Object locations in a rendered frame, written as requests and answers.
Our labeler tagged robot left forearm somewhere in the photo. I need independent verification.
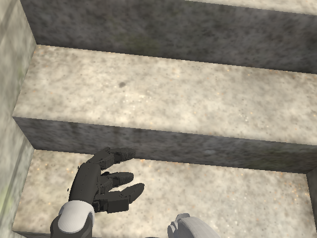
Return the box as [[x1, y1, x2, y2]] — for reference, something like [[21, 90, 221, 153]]
[[50, 200, 95, 238]]

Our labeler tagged left robot hand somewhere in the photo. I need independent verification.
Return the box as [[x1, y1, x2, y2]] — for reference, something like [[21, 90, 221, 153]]
[[67, 147, 145, 213]]

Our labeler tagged right robot shin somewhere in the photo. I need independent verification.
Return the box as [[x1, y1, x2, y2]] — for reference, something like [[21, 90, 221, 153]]
[[175, 212, 190, 223]]

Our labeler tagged robot right thigh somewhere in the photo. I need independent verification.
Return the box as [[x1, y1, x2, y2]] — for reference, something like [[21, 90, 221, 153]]
[[167, 216, 221, 238]]

